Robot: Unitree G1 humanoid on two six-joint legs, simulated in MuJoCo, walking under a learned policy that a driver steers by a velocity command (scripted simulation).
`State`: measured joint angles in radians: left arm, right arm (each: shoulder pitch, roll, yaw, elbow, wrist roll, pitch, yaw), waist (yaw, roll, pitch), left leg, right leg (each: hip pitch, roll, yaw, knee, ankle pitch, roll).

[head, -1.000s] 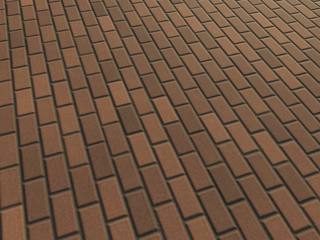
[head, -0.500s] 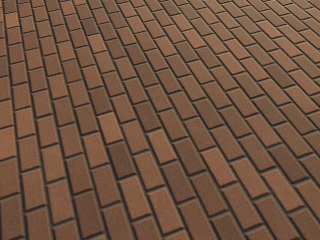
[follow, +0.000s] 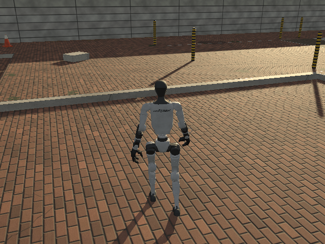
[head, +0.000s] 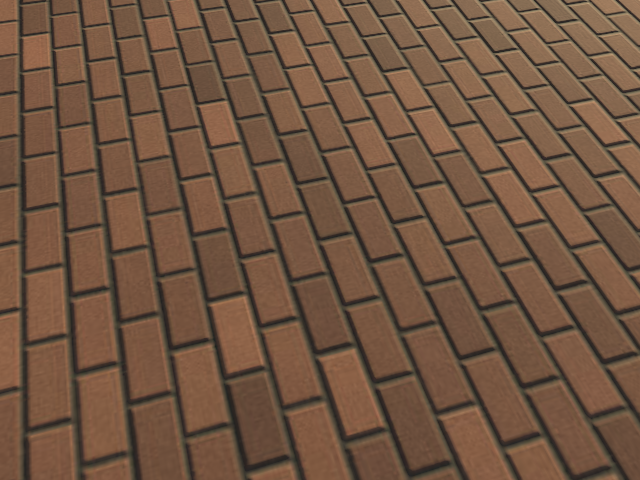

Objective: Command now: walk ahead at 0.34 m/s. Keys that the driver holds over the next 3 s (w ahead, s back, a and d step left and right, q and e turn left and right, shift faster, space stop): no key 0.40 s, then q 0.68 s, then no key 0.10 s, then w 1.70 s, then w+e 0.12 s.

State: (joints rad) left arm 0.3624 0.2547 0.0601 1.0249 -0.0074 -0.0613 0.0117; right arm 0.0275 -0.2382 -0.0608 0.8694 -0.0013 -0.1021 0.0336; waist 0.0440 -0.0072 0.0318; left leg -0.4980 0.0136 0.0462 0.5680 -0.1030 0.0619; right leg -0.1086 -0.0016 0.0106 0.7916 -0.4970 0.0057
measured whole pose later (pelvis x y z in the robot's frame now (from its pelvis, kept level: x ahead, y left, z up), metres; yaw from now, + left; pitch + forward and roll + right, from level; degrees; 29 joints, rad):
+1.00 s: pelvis +0.11 +0.06 +0.02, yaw +16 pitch +2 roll -3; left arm 0.03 0.30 0.11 0.91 0.00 0.01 0.08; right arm 0.20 -0.26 -0.07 0.82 0.00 0.00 -0.02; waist -0.02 -0.03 0.04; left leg -0.30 -0.06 -0.06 0.46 -0.20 0.08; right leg -0.58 0.00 0.05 1.11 -0.36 0.04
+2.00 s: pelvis +0.38 +0.21 +0.02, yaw +25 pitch +1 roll +1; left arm 0.23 0.31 0.06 0.86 -0.02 -0.09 0.00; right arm 0.26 -0.26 -0.05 0.83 0.00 -0.08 0.03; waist -0.02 -0.04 0.03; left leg -0.19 -0.05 0.05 0.34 -0.16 0.06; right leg -0.57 -0.12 0.02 1.10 -0.26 -0.02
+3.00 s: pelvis +0.92 +0.45 +0.01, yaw +23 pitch +1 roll +0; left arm 0.30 0.30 0.05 0.88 -0.03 -0.07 0.00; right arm 0.18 -0.26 -0.05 0.81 0.00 -0.09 0.03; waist 0.00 -0.03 0.03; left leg -0.33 -0.02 0.08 0.46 -0.16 0.05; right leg -0.43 -0.05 0.04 1.16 -0.37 -0.04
